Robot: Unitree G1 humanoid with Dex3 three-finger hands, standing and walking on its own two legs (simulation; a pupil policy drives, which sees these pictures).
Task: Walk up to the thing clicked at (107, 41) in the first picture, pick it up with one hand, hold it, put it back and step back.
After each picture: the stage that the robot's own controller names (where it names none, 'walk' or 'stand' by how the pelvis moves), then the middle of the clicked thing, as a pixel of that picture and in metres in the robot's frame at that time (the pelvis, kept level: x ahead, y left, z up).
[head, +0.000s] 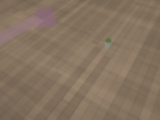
stand; (107, 43) +1.42 -0.30 -0.72
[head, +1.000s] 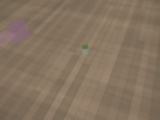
walk; (85, 50) +1.31 +0.06 -0.70
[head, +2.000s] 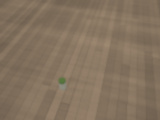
walk; (62, 83) +0.84 +0.22 -0.71
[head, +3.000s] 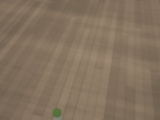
walk; (57, 115) +0.51 +0.19 -0.69
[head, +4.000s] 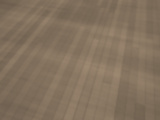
stand; out of the picture +0.41 +0.17 -0.72
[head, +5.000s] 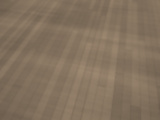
stand; out of the picture +0.38 +0.19 -0.72
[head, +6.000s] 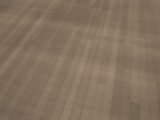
stand; out of the picture +0.40 +0.19 -0.73
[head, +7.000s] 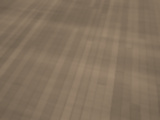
stand; out of the picture +0.39 +0.20 -0.73
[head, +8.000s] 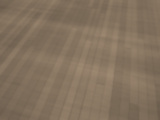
go down; out of the picture +0.39 +0.19 -0.73
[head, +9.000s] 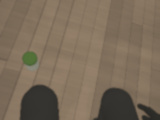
go down; (31, 61) +0.47 +0.23 -0.35
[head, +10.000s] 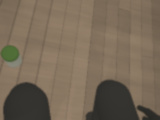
approach; (12, 57) +0.45 +0.26 -0.30
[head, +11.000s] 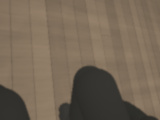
close in; out of the picture +0.43 +0.30 -0.22
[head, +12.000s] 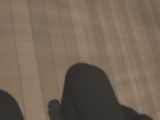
close; out of the picture +0.43 +0.31 -0.22
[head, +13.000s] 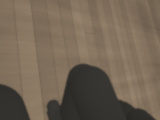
lift; out of the picture +0.41 +0.30 -0.23
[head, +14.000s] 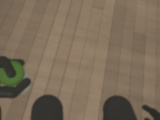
lift; (15, 79) +0.34 +0.23 -0.03
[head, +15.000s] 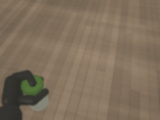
hold; (36, 93) +0.33 +0.17 +0.00
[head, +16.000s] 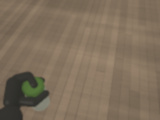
hold; (37, 94) +0.33 +0.17 +0.00
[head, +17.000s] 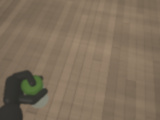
crouch; (36, 92) +0.34 +0.17 -0.04
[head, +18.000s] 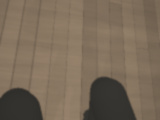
lower; out of the picture +0.47 +0.27 -0.10
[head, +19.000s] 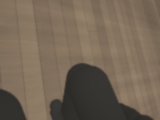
lower; out of the picture +0.41 +0.32 -0.23
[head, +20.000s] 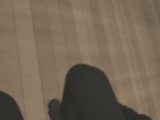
lower; out of the picture +0.42 +0.32 -0.23
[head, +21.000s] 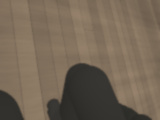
lower; out of the picture +0.42 +0.32 -0.22
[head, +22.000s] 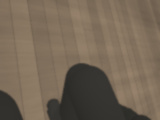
lower; out of the picture +0.42 +0.33 -0.23
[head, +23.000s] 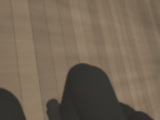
open; out of the picture +0.41 +0.31 -0.23
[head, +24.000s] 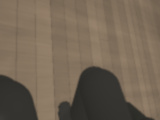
stand; out of the picture +0.42 +0.30 -0.23
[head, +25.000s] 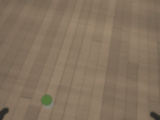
stand; (47, 102) +0.43 +0.21 -0.56
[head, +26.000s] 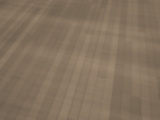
stand; out of the picture +0.41 +0.19 -0.67
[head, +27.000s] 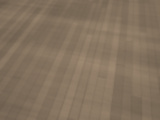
stand; out of the picture +0.41 +0.19 -0.67
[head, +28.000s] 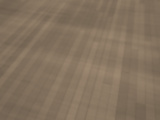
stand; out of the picture +0.43 +0.17 -0.72
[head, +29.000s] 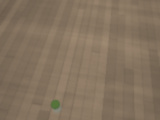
walk; (56, 106) +0.47 +0.19 -0.69
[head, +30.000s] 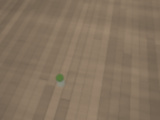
walk; (60, 80) +0.72 +0.20 -0.69
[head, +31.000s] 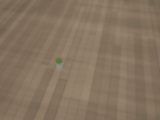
stand; (59, 64) +1.03 +0.23 -0.70
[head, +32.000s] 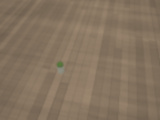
stand; (60, 67) +1.02 +0.23 -0.72
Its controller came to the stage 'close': yes
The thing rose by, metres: 0.70
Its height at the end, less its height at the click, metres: +0.00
